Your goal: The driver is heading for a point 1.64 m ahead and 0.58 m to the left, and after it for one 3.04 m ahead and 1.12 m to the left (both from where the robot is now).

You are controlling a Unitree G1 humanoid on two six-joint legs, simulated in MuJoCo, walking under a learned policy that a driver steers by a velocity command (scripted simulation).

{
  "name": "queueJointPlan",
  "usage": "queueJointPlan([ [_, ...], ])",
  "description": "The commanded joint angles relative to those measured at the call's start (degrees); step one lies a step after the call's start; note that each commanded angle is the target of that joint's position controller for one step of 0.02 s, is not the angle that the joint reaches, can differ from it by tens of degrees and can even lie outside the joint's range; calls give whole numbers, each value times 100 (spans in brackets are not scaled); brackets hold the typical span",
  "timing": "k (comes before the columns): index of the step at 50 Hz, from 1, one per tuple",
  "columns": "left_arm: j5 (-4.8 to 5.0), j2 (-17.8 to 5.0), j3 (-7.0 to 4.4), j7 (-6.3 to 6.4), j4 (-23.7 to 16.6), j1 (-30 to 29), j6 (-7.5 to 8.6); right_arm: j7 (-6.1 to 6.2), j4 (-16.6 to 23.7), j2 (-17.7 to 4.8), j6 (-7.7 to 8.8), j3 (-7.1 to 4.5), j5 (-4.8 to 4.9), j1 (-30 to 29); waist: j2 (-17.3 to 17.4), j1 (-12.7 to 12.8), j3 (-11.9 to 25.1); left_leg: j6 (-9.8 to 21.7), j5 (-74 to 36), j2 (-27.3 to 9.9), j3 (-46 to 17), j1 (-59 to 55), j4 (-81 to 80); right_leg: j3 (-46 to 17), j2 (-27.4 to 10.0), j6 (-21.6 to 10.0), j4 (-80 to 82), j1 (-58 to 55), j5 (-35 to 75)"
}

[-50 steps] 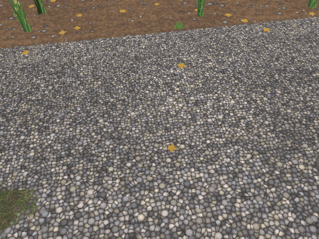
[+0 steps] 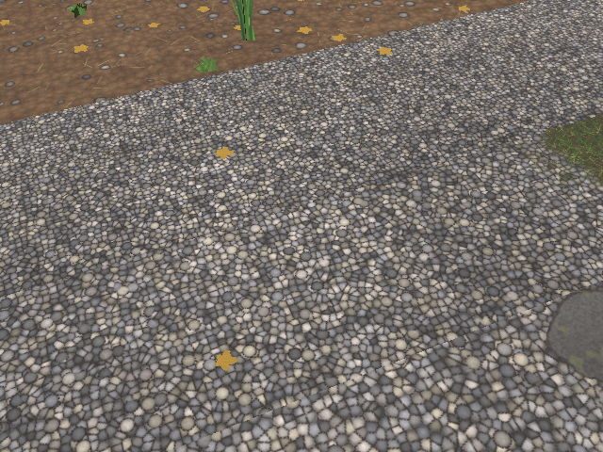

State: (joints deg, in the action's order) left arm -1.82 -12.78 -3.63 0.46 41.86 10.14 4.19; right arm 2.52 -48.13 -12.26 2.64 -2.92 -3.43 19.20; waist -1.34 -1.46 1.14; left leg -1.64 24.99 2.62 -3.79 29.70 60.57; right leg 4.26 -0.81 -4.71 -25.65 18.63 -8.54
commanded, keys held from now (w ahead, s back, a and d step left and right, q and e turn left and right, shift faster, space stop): q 0.60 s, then no key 0.40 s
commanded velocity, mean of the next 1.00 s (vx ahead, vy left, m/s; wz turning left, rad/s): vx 0.01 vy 0.00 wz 0.43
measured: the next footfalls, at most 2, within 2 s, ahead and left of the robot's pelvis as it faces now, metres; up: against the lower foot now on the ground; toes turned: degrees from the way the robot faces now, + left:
left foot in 0.50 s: +0.01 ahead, +0.19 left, +0.00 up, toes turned +23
right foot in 0.94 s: +0.18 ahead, +0.02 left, +0.00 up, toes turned +23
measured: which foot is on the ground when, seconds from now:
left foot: up 0.00-0.48, down 0.50-1.00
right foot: down 0.00-0.52, up 0.54-0.92, down 0.94-1.00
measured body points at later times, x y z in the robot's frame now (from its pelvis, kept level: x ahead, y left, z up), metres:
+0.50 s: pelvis +0.00 +0.05 +0.01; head +0.03 +0.05 +0.46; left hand -0.05 +0.32 -0.11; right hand +0.22 -0.13 -0.12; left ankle -0.02 +0.17 -0.73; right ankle +0.06 -0.08 -0.74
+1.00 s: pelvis +0.04 +0.10 -0.01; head +0.07 +0.11 +0.44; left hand +0.04 +0.36 -0.14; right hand +0.24 -0.07 -0.14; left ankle -0.03 +0.17 -0.74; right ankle +0.14 +0.00 -0.74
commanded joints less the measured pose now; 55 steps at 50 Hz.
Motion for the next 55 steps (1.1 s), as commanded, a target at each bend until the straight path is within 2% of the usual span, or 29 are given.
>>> queueJointPlan([
  [1,-67,-350,-185,20,-271,-40,137,-40,35,-175,-14,-110,-68,923,-290,-181,73,5,-934,-31,-77,483,1742,-1121,-1621,-1151,1597,143,690],
  [2,-171,-241,-162,27,-299,-126,141,-121,34,-110,-43,-88,22,919,-158,-181,124,-42,-1231,-21,-109,506,1943,-857,-1565,-1100,1572,225,697],
  [4,-144,-252,-166,45,-302,-149,163,-225,178,-316,-87,-126,101,641,-171,-80,180,-192,-1658,-98,-82,613,1728,-567,-1536,-1096,1580,107,406],
  [6,-68,-436,-231,86,-171,195,195,-279,308,-464,-143,-159,44,332,-262,122,163,-351,-1796,-262,-22,929,1231,-578,-1647,-1139,1630,-364,-19],
  [9,-10,-579,-333,186,102,1009,208,-281,429,-393,-259,-101,-9,-99,-309,487,117,-432,-1671,-510,31,1555,133,-900,-2026,-1290,1796,-1380,-373],
  [11,10,-576,-364,250,165,1173,186,-296,449,-349,-315,-54,-45,-219,-366,549,143,-338,-1387,-610,209,1501,-456,-887,-2155,-1295,1911,-1639,-607],
  [15,-82,-651,-450,394,8,852,197,-466,484,-302,-335,18,-94,-366,-447,554,47,29,-974,-675,755,545,-1453,-315,-2054,-1108,2097,-1239,-979],
  [17,-143,-664,-479,480,40,987,218,-582,510,-332,-322,1,-31,-507,-495,640,-20,192,-1046,-681,846,228,-1911,-190,-2133,-1030,2136,-1280,-1054],
  [21,-273,-712,-516,571,149,1012,218,-645,572,-413,-209,-120,65,-764,-646,644,36,519,-1064,-627,825,-336,-2742,11,-2344,-754,1956,-1572,-1040],
  [24,-272,-739,-457,565,256,620,153,-653,537,-564,-68,-360,197,-484,-548,265,160,861,-2240,-280,1056,-1674,-4046,410,-2234,-262,1287,-1081,-1084],
  [25,-288,-642,-401,518,331,655,114,-639,463,-678,-9,-484,219,-153,-279,102,340,1002,-2809,-209,920,-2688,-4370,648,-1972,24,694,-519,-1236],
  [26,-329,-263,-279,476,261,749,107,-550,425,-957,59,-614,161,349,358,-76,795,1358,-4087,-820,177,-3876,-4252,1141,-1387,467,-509,275,-1955],
  [27,-345,265,-112,463,-307,747,187,-394,542,-1642,219,-731,136,902,1213,-30,1455,2829,-5730,-2587,-2164,-4801,-4058,987,-490,911,-2218,1693,-3439],
  [28,-267,120,-82,400,-275,279,259,-362,548,-1646,406,-751,-157,742,378,-181,489,2710,-3955,-2680,-2402,-4126,-4354,-376,-266,864,-2394,2656,-3155],
  [29,-147,-288,-194,368,-247,-40,240,-360,515,-1472,511,-720,-134,319,775,-106,-19,2348,-3157,-2239,-1919,-3573,-4548,-585,-154,797,-2782,3137,-2635],
  [30,-141,-828,-416,392,-86,128,197,-395,615,-1276,487,-663,98,-53,931,107,25,2157,-2906,-1993,-1552,-3262,-4659,-543,-179,750,-3172,3043,-2229],
  [31,-200,-905,-458,388,65,370,145,-422,688,-1162,418,-622,312,-390,1067,295,28,1991,-2906,-1832,-1142,-2652,-4721,-530,-257,683,-3431,2666,-1785],
  [32,-242,-733,-414,313,160,585,105,-445,767,-1101,329,-591,315,-558,1079,436,-7,1863,-2888,-1691,-889,-1913,-4789,-491,-224,605,-3723,2159,-1311],
  [34,-148,-402,-327,146,290,862,15,-481,854,-913,260,-508,196,-602,835,512,75,1775,-3103,-1539,-638,-1141,-4806,-426,-76,542,-4294,1661,-564],
  [37,-107,-351,-235,-67,337,690,-102,-504,937,-829,310,-443,121,-602,523,386,88,1763,-2956,-1467,-617,-1259,-4599,-497,-229,658,-3563,1800,186],
  [40,-125,-245,-97,-177,378,302,-308,-562,887,-734,295,-384,200,-410,562,141,88,1712,-2482,-1555,-939,-1716,-4364,-603,-480,844,-2175,1859,277],
  [42,-143,-327,-55,-198,327,49,-354,-633,791,-784,249,-380,270,-194,579,-17,129,1790,-2314,-1658,-1190,-1855,-4185,-493,-485,809,-1609,1703,-283],
  [45,-46,-442,4,-188,349,-133,-244,-728,730,-823,237,-332,356,-222,482,-53,225,1789,-2290,-1627,-1438,-1716,-4001,-298,-414,758,-898,1097,-222],
  [46,49,-390,50,-219,382,-137,-189,-781,714,-737,215,-268,401,-377,353,119,285,1645,-2512,-1484,-1388,-1567,-3846,-260,-410,689,-411,646,434],
  [48,185,-486,68,-265,359,-48,-33,-905,727,-529,152,-155,393,-424,160,301,742,1028,-2826,-884,-1027,-1214,-3420,-427,-656,362,-354,-666,1890],
  [49,232,-838,44,-347,317,-256,60,-909,607,-408,127,-142,407,360,-380,-99,1121,515,-2097,-280,-461,-1298,-3390,-822,-991,-222,-223,-1120,2299],
  [50,169,-702,88,-487,339,-436,81,-904,422,-520,79,-181,404,555,-265,-180,1029,295,-1625,-109,-146,-1531,-3541,-762,-886,-224,-247,-870,1772],
  [52,189,-673,54,-604,429,-408,30,-869,510,-808,33,-277,382,-177,-43,82,447,312,-1495,-115,-40,-1276,-3402,-498,-605,190,-287,-528,1123],
  [55,168,-680,5,-559,431,-424,24,-817,379,-578,87,-240,399,-156,23,175,256,423,-1257,-180,-156,-955,-3579,-439,-561,214,-334,-766,651],
])
Keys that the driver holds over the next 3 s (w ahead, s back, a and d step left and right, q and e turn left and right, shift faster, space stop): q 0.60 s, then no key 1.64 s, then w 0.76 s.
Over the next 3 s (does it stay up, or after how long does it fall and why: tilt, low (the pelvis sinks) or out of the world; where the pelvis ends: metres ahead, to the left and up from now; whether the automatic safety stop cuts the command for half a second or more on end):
stays up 0.36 0.24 -0.02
